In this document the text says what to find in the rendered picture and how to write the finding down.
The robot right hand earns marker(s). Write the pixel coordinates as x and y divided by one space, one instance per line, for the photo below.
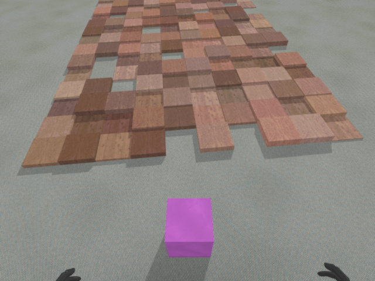
335 273

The carton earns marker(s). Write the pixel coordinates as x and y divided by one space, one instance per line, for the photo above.
189 227

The robot left hand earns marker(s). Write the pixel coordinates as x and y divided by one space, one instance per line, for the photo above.
66 276

